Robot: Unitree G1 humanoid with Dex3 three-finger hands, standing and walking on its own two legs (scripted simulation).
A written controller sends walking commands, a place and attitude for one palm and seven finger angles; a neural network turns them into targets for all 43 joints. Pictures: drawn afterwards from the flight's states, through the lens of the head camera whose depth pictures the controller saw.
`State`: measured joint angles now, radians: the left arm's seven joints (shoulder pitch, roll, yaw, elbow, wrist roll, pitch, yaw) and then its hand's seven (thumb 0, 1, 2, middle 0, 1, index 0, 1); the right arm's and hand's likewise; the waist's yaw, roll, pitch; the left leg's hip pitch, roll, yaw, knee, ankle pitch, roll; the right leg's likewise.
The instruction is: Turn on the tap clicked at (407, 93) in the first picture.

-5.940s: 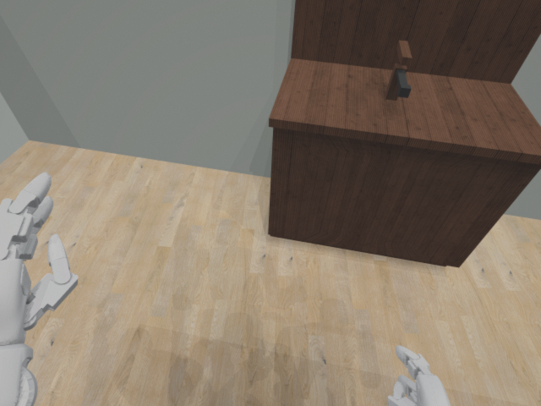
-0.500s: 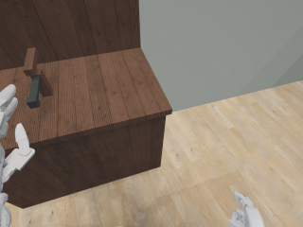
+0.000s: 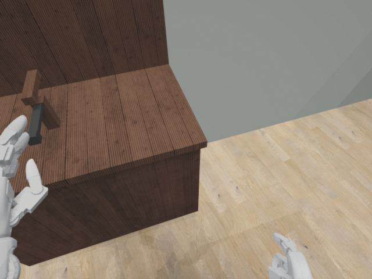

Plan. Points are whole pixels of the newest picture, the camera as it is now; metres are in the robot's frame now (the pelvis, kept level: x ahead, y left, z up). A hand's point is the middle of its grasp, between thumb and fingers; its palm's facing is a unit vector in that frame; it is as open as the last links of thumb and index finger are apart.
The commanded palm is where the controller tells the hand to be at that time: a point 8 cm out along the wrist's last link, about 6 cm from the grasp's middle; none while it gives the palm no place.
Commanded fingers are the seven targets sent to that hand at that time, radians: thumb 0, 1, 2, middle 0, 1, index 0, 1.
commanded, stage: come to a stop and stand still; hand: left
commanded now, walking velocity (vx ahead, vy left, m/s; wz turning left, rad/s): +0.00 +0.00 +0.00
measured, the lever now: (33, 137) +0.43 +0.43 +0.04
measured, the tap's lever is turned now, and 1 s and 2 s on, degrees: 0 0 0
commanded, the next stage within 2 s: look again from close up in 0.82 s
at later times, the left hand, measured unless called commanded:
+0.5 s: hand (2, 187) +0.22 +0.30 +0.17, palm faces +0.38 -0.84 -0.39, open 7.4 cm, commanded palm +0.16 +0.32 +0.18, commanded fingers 0.00 0.90 0.90 -0.20 -0.30 -0.20 -0.30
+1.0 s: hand (15, 179) +0.24 +0.28 +0.17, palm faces +0.37 -0.86 -0.35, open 7.4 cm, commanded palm +0.18 +0.32 +0.18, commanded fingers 0.00 0.90 0.90 -0.20 -0.30 -0.20 -0.30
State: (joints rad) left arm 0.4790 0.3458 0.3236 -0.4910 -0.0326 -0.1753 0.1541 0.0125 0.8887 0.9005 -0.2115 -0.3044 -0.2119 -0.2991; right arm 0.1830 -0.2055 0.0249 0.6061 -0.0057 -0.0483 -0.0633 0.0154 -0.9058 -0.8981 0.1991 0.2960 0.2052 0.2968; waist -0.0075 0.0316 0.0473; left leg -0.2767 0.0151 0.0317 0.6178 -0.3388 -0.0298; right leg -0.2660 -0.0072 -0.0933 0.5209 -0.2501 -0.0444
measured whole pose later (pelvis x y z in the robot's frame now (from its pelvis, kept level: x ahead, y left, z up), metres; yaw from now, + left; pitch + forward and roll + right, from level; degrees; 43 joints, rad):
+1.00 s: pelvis +0.01 +0.05 +0.01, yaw -2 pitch +0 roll -1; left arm 0.43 0.33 0.34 -0.48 -0.04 -0.17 0.13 0.01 0.89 0.90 -0.21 -0.30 -0.21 -0.30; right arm 0.18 -0.21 0.02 0.55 -0.01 -0.09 -0.04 0.02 -0.91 -0.90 0.20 0.30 0.20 0.30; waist 0.02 0.00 0.04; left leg -0.19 -0.01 0.08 0.45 -0.27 0.05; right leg -0.21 -0.02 -0.04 0.39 -0.18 0.02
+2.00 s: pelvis +0.06 +0.09 -0.03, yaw -1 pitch -3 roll -1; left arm 0.47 0.37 0.39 -0.59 -0.06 -0.22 0.15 0.01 0.89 0.90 -0.21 -0.30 -0.21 -0.30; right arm 0.15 -0.21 -0.01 0.59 0.01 -0.06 -0.01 0.02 -0.91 -0.90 0.20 0.30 0.20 0.30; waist 0.03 -0.02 0.10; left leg -0.35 -0.01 0.04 0.78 -0.36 0.05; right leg -0.29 -0.08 -0.01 0.89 -0.50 0.03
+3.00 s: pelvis +0.08 +0.08 +0.00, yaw +1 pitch +2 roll -1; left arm 0.47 0.47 0.32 -0.42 -0.11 -0.29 0.11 0.01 0.89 0.90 -0.21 -0.30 -0.21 -0.30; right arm 0.30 -0.27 0.03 0.60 0.02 -0.17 0.04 0.01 -0.91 -0.90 0.20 0.30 0.21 0.30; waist 0.03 -0.02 0.05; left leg -0.31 -0.04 -0.02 0.55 -0.28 0.04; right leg -0.31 0.05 -0.11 0.48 -0.21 -0.08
